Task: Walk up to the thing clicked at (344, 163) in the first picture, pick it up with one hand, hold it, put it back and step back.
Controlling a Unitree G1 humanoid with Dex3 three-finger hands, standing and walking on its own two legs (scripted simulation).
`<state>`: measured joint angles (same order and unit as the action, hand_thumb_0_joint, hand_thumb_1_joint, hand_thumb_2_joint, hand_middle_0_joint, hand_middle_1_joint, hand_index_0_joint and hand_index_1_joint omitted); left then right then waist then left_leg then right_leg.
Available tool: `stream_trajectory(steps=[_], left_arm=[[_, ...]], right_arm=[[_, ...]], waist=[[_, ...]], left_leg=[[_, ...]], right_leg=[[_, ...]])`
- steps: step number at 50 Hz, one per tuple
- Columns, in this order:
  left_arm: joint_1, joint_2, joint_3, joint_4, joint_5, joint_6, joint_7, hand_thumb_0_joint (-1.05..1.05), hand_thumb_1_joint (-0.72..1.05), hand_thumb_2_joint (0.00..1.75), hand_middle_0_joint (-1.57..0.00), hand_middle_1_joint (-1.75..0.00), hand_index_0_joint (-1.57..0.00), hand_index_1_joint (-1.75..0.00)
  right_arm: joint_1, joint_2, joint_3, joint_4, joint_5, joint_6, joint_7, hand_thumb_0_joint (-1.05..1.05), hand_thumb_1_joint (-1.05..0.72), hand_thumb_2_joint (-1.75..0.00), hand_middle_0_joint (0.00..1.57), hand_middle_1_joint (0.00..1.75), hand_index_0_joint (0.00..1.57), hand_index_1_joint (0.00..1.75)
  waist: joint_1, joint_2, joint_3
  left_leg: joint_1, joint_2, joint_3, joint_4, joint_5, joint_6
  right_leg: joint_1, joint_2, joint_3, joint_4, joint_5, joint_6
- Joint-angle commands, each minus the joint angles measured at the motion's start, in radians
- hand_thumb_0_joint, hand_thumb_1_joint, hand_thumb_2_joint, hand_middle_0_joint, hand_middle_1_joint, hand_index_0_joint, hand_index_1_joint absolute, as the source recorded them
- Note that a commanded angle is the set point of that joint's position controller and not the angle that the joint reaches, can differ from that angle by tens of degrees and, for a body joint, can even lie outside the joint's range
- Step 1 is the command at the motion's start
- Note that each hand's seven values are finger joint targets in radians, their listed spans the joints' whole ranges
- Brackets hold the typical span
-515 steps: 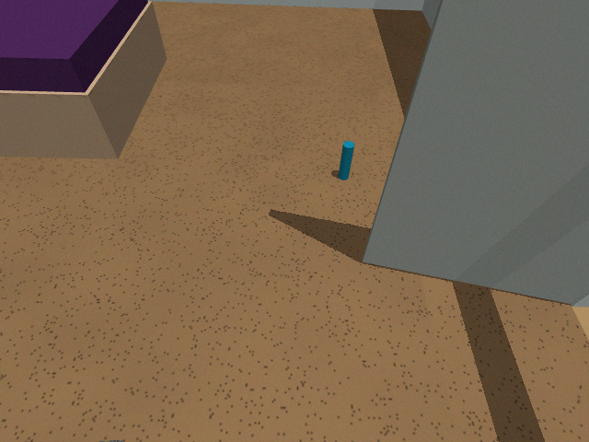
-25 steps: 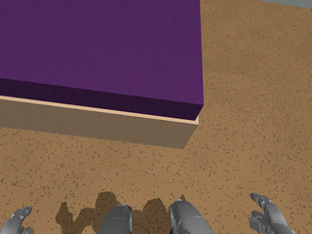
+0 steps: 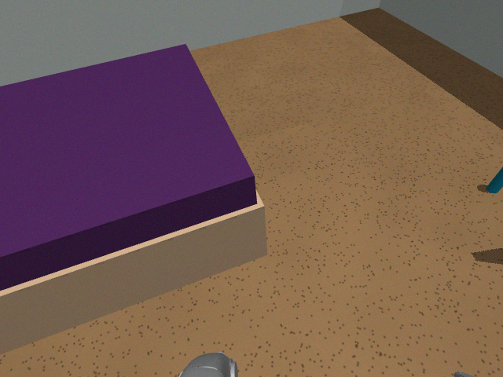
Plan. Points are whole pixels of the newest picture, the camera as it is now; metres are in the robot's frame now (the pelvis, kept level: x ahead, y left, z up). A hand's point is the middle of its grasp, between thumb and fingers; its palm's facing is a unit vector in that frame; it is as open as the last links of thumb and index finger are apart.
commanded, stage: walk up
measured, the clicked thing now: out of the picture +1.16 -1.01 -0.66
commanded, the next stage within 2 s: none
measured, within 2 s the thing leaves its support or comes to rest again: neither
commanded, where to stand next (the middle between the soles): +0.17 -0.04 m, yaw -53 degrees
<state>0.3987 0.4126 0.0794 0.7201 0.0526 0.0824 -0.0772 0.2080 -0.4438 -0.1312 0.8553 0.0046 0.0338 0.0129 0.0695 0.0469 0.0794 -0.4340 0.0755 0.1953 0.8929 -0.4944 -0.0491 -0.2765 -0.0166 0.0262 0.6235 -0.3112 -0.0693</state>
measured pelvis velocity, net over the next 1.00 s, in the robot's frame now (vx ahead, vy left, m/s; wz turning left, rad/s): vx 0.13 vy -0.01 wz -0.64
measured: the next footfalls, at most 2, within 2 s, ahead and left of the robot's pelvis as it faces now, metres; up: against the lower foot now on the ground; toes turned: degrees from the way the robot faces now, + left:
left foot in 0.22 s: +0.06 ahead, +0.12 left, +0.00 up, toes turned -7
right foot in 0.60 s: +0.13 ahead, -0.19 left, +0.00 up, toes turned -27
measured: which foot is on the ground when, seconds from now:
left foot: up 0.00-0.20, down 0.22-0.62, up 0.64-0.96, down 0.98-1.00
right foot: down 0.00-0.22, up 0.24-0.58, down 0.60-1.00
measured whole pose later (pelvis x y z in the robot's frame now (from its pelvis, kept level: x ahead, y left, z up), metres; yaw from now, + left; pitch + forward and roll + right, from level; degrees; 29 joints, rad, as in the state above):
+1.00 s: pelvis +0.13 -0.01 -0.04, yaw -37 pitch -2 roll +1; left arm 0.23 0.42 0.02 0.70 0.01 0.01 0.05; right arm 0.17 -0.41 -0.07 0.75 0.00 0.02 0.00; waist 0.01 0.00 0.17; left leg -0.47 0.04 0.00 0.85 -0.36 0.00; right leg -0.51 0.04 0.19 0.90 -0.37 0.04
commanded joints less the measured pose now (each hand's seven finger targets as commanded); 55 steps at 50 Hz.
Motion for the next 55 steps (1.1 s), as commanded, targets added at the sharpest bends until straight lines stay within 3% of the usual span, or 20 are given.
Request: stream_trajectory(steps=[1,6,8,10,12,14,17,26,28,30,31,32,33,36,42,46,49,51,52,55], left_arm=[[-0.186,0.262,0.077,-0.129,-0.009,-0.045,0.028,0.0,0.9,0.9,-0.2,-0.3,-0.2,-0.3],[-0.06,0.258,0.064,-0.099,-0.005,-0.061,0.009,0.0,0.9,0.9,-0.2,-0.3,-0.2,-0.3],[-0.084,0.274,0.059,-0.094,-0.008,-0.067,0.009,0.0,0.9,0.9,-0.2,-0.3,-0.2,-0.3],[-0.177,0.226,0.03,-0.119,-0.02,-0.064,0.005,0.0,0.9,0.9,-0.2,-0.3,-0.2,-0.3],[-0.062,0.156,0.021,-0.083,-0.022,-0.057,0.014,0.0,0.9,0.9,-0.2,-0.3,-0.2,-0.3],[-0.09,0.276,0.052,-0.055,-0.022,-0.06,0.012,0.0,0.9,0.9,-0.2,-0.3,-0.2,-0.3],[-0.099,0.239,0.06,-0.013,-0.049,-0.072,-0.006,0.0,0.9,0.9,-0.2,-0.3,-0.2,-0.3],[-0.246,0.169,0.017,-0.012,-0.047,-0.119,0.018,0.0,0.9,0.9,-0.2,-0.3,-0.2,-0.3],[-0.156,0.184,0.029,0.027,-0.04,-0.13,0.044,0.0,0.9,0.9,-0.2,-0.3,-0.2,-0.3],[0.095,0.29,0.075,0.084,-0.042,-0.149,0.08,0.0,0.9,0.9,-0.2,-0.3,-0.2,-0.3],[0.111,0.366,0.094,0.057,-0.036,-0.154,0.096,0.0,0.9,0.9,-0.2,-0.3,-0.2,-0.3],[0.073,0.365,0.087,0.028,-0.053,-0.147,0.103,0.0,0.9,0.9,-0.2,-0.3,-0.2,-0.3],[0.022,0.359,0.086,0.014,-0.065,-0.143,0.112,0.0,0.9,0.9,-0.2,-0.3,-0.2,-0.3],[-0.095,0.259,0.046,-0.008,-0.07,-0.138,0.134,0.0,0.9,0.9,-0.2,-0.3,-0.2,-0.3],[-0.118,0.24,0.023,-0.055,-0.042,-0.141,0.147,0.0,0.9,0.9,-0.2,-0.3,-0.2,-0.3],[-0.166,0.254,0.023,-0.102,-0.028,-0.105,0.144,0.0,0.9,0.9,-0.2,-0.3,-0.2,-0.3],[-0.208,0.197,0.011,-0.131,-0.048,-0.08,0.144,0.0,0.9,0.9,-0.2,-0.3,-0.2,-0.3],[-0.101,0.158,0.002,-0.102,-0.049,-0.066,0.153,0.0,0.9,0.9,-0.2,-0.3,-0.2,-0.3],[-0.062,0.202,0.008,-0.084,-0.041,-0.061,0.161,0.0,0.9,0.9,-0.2,-0.3,-0.2,-0.3],[-0.1,0.251,0.049,-0.018,-0.038,-0.062,0.125,0.0,0.9,0.9,-0.2,-0.3,-0.2,-0.3]], right_arm=[[0.088,-0.178,-0.031,-0.077,0.002,-0.042,0.015,0.0,-0.9,-0.9,0.2,0.3,0.2,0.3],[0.013,-0.197,-0.009,-0.125,-0.014,-0.069,0.002,0.0,-0.9,-0.9,0.2,0.3,0.2,0.3],[0.07,-0.181,-0.006,-0.121,-0.007,-0.09,-0.009,0.0,-0.9,-0.9,0.2,0.3,0.2,0.3],[0.236,-0.181,-0.02,-0.076,-0.023,-0.112,-0.027,0.0,-0.9,-0.9,0.2,0.3,0.2,0.3],[0.174,-0.314,-0.048,-0.133,-0.044,-0.119,-0.042,0.0,-0.9,-0.9,0.2,0.3,0.2,0.3],[0.071,-0.315,-0.048,-0.158,-0.01,-0.123,-0.025,0.0,-0.9,-0.9,0.2,0.3,0.2,0.3],[0.077,-0.198,-0.011,-0.153,-0.01,-0.137,-0.019,0.0,-0.9,-0.9,0.2,0.3,0.2,0.3],[0.136,-0.227,-0.01,-0.184,-0.028,-0.086,0.024,0.0,-0.9,-0.9,0.2,0.3,0.2,0.3],[0.124,-0.214,-0.006,-0.197,-0.016,-0.063,0.024,0.0,-0.9,-0.9,0.2,0.3,0.2,0.3],[0.144,-0.127,0.026,-0.227,-0.001,-0.06,0.017,0.0,-0.9,-0.9,0.2,0.3,0.2,0.3],[0.18,-0.059,0.051,-0.243,0.005,-0.056,0.018,0.0,-0.9,-0.9,0.2,0.3,0.2,0.3],[0.173,-0.169,0.027,-0.237,0.005,-0.045,0.011,0.0,-0.9,-0.9,0.2,0.3,0.2,0.3],[0.13,-0.2,0.012,-0.23,-0.005,-0.039,0.0,0.0,-0.9,-0.9,0.2,0.3,0.2,0.3],[0.134,-0.164,0.022,-0.172,0.006,-0.034,-0.003,0.0,-0.9,-0.9,0.2,0.3,0.2,0.3],[0.114,-0.13,0.017,-0.157,0.001,-0.013,-0.019,0.0,-0.9,-0.9,0.2,0.3,0.2,0.3],[0.085,-0.133,0.005,-0.158,-0.001,-0.016,-0.029,0.0,-0.9,-0.9,0.2,0.3,0.2,0.3],[0.168,-0.148,-0.004,-0.124,-0.027,-0.035,-0.031,0.0,-0.9,-0.9,0.2,0.3,0.2,0.3],[0.096,-0.244,-0.023,-0.158,-0.032,-0.039,-0.034,0.0,-0.9,-0.9,0.2,0.3,0.2,0.3],[0.023,-0.335,-0.041,-0.171,-0.018,-0.041,-0.029,0.0,-0.9,-0.9,0.2,0.3,0.2,0.3],[-0.074,-0.234,-0.021,-0.206,-0.037,-0.043,-0.038,0.0,-0.9,-0.9,0.2,0.3,0.2,0.3]], waist=[[-0.106,-0.268,-0.025],[-0.026,-0.155,0.008],[-0.052,-0.168,-0.033],[-0.171,-0.076,-0.069],[-0.119,0.159,-0.026],[-0.091,0.063,0.041],[-0.088,0.099,0.062],[-0.152,0.147,0.03],[-0.1,0.079,-0.03],[0.038,-0.173,-0.204],[0.019,-0.383,-0.236],[0.022,-0.268,-0.258],[0.016,-0.219,-0.226],[-0.067,-0.137,-0.141],[-0.076,-0.231,-0.111],[-0.085,-0.278,-0.152],[-0.154,-0.107,-0.156],[-0.093,0.096,-0.151],[-0.088,0.203,-0.167],[-0.072,0.144,-0.063]], left_leg=[[-0.025,-0.025,-0.134,0.151,0.113,-0.013],[-0.058,-0.053,-0.174,-0.09,-0.005,0.014],[0.06,-0.038,-0.219,-0.265,-0.014,0.042],[0.527,-0.021,-0.247,-0.649,0.157,0.093],[0.513,0.367,-0.731,-0.731,-0.182,0.118],[0.244,0.453,-0.729,-0.803,-0.386,0.193],[0.314,0.209,-0.33,-0.727,0.062,0.063],[0.24,0.177,-0.049,-0.487,0.4,0.203],[0.191,0.172,-0.009,-0.289,0.54,0.197],[-0.016,0.044,0.007,0.185,0.403,0.124],[-0.25,-0.052,-0.049,0.356,-0.084,0.069],[-0.269,-0.03,-0.205,0.407,-0.1,0.055],[-0.252,0.016,-0.253,0.43,-0.089,0.052],[-0.164,0.066,-0.257,0.325,0.051,0.065],[-0.027,0.009,-0.186,0.201,0.114,0.051],[0.097,-0.038,-0.183,0.043,0.145,0.075],[0.264,-0.043,-0.217,-0.29,0.339,0.098],[0.215,0.362,-0.613,-0.434,0.551,0.227],[0.206,0.48,-0.748,-0.457,0.531,0.371],[-0.003,0.281,-0.459,-0.434,0.332,0.291]], right_leg=[[-0.106,-0.083,0.295,-0.393,-0.345,-0.11],[0.009,-0.138,0.471,-0.371,-0.359,-0.147],[0.014,-0.163,0.491,-0.315,-0.286,-0.151],[-0.293,-0.027,0.291,-0.142,-0.218,-0.017],[-0.533,0.168,0.123,0.365,-0.18,0.073],[-0.413,0.004,0.149,0.41,-0.082,0.067],[-0.356,0.008,0.095,0.353,0.097,0.072],[-0.126,0.012,-0.141,0.035,0.057,0.069],[0.044,0.053,-0.175,-0.044,0.145,0.055],[0.407,-0.01,0.03,-0.139,0.212,-0.02],[0.523,-0.295,0.476,-0.178,0.316,-0.107],[0.486,-0.37,0.681,-0.2,0.349,-0.236],[0.385,-0.379,0.681,-0.205,0.327,-0.263],[0.183,-0.196,0.309,-0.121,0.521,-0.128],[-0.081,-0.134,0.21,0.004,0.877,-0.16],[-0.192,-0.111,0.27,0.08,0.668,-0.138],[-0.306,0.004,0.234,0.261,0.37,-0.032],[-0.373,0.149,0.133,0.582,-0.275,0.053],[-0.385,0.114,0.147,0.713,-0.33,0.059],[-0.295,0.062,0.115,0.777,-0.184,0.058]])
